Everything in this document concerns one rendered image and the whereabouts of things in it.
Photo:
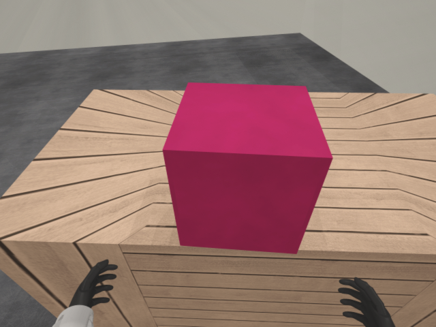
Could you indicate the robot right hand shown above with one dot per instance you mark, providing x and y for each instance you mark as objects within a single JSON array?
[{"x": 375, "y": 313}]

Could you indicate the pedestal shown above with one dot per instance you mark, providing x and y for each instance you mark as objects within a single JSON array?
[{"x": 99, "y": 191}]

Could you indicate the robot left hand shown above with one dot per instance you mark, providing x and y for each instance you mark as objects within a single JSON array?
[{"x": 87, "y": 289}]

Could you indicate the carton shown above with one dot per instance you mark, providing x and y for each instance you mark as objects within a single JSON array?
[{"x": 245, "y": 166}]

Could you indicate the robot left forearm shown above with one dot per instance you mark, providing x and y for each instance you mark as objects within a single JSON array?
[{"x": 75, "y": 316}]

